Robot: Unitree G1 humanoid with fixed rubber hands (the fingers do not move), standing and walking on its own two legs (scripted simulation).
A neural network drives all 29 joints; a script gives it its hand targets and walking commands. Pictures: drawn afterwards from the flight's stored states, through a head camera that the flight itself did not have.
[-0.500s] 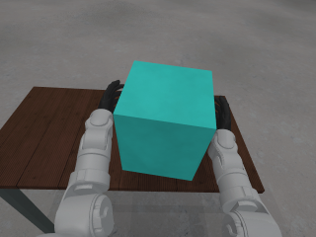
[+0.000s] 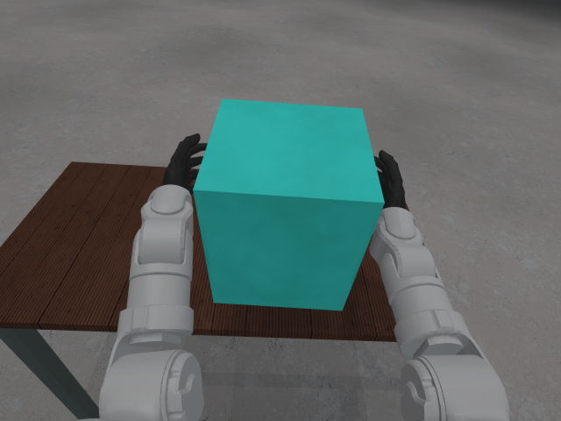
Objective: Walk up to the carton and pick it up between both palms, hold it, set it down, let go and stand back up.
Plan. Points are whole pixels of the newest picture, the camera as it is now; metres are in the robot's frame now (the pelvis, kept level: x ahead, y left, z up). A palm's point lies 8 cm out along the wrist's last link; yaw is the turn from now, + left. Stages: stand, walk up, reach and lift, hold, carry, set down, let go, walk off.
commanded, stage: reach and lift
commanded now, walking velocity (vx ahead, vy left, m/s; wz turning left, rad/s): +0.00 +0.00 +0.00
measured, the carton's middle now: (284, 209) +0.40 -0.01 +0.13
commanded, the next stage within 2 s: hold in 1.38 s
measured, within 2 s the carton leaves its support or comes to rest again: neither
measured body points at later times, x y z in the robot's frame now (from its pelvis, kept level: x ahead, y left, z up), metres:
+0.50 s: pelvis +0.00 +0.00 +0.00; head -0.05 +0.02 +0.45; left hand +0.39 +0.14 +0.20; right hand +0.38 -0.17 +0.19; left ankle +0.03 +0.14 -0.75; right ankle +0.01 -0.13 -0.75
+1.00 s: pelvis +0.01 -0.01 +0.00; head -0.05 +0.02 +0.45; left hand +0.39 +0.14 +0.21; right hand +0.39 -0.16 +0.21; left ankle +0.03 +0.14 -0.75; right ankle +0.01 -0.13 -0.75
